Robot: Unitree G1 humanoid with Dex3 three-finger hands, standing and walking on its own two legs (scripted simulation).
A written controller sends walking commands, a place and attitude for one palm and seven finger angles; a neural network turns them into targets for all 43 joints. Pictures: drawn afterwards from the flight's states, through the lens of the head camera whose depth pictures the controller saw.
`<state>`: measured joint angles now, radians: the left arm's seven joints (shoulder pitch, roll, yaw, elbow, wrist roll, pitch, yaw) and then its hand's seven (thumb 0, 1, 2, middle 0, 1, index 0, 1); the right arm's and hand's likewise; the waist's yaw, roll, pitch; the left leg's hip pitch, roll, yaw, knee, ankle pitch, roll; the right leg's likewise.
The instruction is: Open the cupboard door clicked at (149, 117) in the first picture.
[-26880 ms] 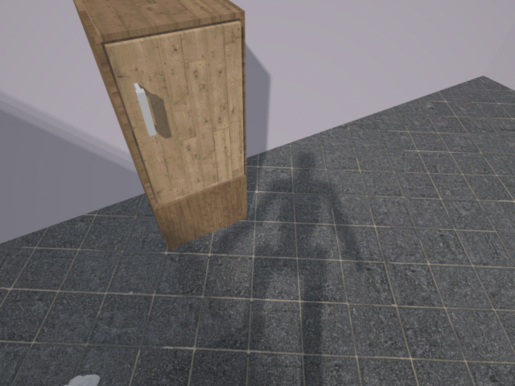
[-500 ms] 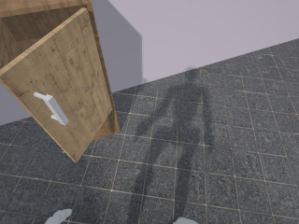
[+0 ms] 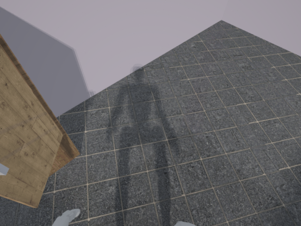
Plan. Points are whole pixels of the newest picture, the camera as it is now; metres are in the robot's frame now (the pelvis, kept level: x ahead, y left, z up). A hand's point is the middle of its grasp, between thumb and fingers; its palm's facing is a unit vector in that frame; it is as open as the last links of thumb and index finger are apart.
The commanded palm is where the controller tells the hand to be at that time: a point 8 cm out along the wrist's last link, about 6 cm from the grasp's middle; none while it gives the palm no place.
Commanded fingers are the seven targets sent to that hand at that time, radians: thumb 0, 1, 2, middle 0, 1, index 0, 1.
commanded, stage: walk to a spot facing it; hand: left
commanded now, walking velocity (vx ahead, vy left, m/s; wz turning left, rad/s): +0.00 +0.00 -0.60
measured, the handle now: out of the picture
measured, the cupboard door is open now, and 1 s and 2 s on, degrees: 45 45 45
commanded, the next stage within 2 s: turn to face it in 1.62 s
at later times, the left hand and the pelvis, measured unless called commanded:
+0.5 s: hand (101, 208) +0.19 +0.16 -0.16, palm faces -0.27 -0.95 -0.17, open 7.4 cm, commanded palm none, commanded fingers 0.00 0.90 0.90 -0.20 -0.30 -0.20 -0.30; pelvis +0.05 -0.01 +0.00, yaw -19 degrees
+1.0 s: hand (153, 165) +0.33 +0.00 -0.17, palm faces -0.53 -0.83 -0.16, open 7.4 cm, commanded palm none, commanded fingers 0.00 0.90 0.90 -0.20 -0.30 -0.20 -0.30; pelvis +0.20 -0.13 +0.00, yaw -35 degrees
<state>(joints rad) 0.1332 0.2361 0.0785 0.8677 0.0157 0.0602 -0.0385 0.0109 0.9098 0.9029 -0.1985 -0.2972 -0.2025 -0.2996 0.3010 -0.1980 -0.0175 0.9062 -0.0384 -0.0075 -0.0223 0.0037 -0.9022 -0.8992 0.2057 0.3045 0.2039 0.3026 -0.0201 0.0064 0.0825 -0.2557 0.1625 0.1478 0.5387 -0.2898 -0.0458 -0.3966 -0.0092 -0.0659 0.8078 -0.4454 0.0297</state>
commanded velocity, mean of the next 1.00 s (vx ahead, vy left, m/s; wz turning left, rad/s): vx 0.25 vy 0.00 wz -0.53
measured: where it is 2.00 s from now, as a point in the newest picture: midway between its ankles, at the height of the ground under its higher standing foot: (215, 176)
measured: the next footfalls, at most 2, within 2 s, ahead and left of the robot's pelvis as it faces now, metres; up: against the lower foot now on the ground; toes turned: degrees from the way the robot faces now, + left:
right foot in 0.06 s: +0.04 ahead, -0.13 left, +0.00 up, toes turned -6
left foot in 0.36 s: +0.12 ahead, +0.10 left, +0.00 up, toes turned -11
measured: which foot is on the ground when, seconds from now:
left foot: down 0.00-0.06, up 0.08-0.34, down 0.36-0.70, up 0.72-1.00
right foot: up 0.00-0.04, down 0.06-0.34, up 0.36-0.68, down 0.70-1.00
